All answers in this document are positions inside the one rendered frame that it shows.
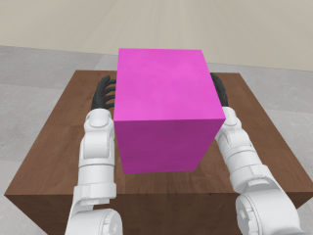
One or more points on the pedestal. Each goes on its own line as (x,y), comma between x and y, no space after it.
(189,202)

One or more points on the robot left forearm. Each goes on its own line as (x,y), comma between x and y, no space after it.
(95,184)

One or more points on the robot right upper arm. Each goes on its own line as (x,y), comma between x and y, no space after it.
(267,212)

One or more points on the robot left upper arm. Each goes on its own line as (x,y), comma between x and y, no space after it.
(95,222)

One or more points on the right robot hand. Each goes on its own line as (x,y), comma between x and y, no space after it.
(220,89)

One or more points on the left robot hand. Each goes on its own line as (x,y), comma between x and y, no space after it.
(100,99)

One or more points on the robot right forearm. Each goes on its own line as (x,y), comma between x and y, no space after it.
(247,173)

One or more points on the carton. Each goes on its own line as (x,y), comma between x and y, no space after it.
(166,109)

